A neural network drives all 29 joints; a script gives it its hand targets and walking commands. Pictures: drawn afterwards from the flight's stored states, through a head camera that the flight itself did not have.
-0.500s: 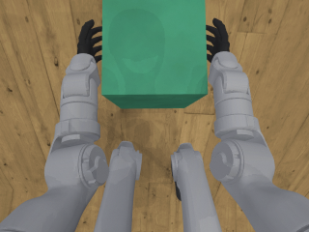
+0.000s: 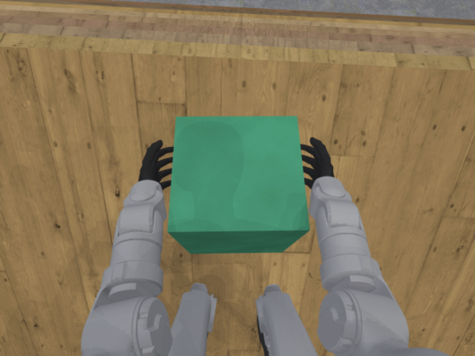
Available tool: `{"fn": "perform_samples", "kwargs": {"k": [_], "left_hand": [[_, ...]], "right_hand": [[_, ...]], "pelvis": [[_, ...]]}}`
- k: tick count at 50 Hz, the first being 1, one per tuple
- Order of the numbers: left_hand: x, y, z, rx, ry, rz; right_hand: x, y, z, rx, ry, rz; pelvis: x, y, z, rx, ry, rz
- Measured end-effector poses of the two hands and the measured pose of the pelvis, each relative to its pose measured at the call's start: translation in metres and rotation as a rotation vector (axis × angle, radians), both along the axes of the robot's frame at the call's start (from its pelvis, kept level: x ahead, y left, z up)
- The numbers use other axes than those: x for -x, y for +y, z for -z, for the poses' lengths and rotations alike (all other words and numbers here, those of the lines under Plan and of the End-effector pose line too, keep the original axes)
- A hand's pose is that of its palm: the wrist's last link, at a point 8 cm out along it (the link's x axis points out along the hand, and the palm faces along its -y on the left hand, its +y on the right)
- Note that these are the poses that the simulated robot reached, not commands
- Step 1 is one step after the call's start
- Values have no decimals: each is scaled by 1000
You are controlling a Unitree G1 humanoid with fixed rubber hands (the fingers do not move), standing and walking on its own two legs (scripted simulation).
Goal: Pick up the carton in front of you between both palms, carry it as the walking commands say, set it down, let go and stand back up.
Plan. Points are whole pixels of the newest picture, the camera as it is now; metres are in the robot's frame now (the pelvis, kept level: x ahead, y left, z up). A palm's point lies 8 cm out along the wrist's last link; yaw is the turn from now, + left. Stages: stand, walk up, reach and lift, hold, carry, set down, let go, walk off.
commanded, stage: reach and lift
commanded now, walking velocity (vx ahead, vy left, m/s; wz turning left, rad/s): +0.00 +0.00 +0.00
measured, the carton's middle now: (236, 194) +0.41 +0.01 -0.11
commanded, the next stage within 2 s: hold in 1.64 s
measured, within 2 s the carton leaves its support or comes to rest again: neither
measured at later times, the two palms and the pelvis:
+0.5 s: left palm (121, 173) +0.36 +0.16 +0.11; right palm (365, 172) +0.36 -0.14 +0.11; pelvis +0.05 +0.00 +0.12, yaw +0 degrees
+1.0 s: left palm (102, 170) +0.34 +0.15 +0.16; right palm (393, 170) +0.34 -0.15 +0.16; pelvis +0.04 +0.00 +0.14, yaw +0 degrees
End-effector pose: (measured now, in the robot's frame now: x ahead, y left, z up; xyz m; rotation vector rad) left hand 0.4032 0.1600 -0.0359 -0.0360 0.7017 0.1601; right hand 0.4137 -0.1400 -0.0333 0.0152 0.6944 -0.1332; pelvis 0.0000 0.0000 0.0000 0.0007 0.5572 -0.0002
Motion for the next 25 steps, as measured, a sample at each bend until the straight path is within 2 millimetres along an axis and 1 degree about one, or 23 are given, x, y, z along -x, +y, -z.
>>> {"fn": "perform_samples", "kwargs": {"k": [16, 25], "left_hand": [[31, -4, -95, 0, -8, 8], [47, -5, -147, -5, -20, 14]], "right_hand": [[34, -5, -94, -4, -8, 12], [51, -5, -146, 0, -21, 11]], "pelvis": [[-34, -1, -84, -1, -220, -1], [-51, 0, -119, 0, -378, -4]]}}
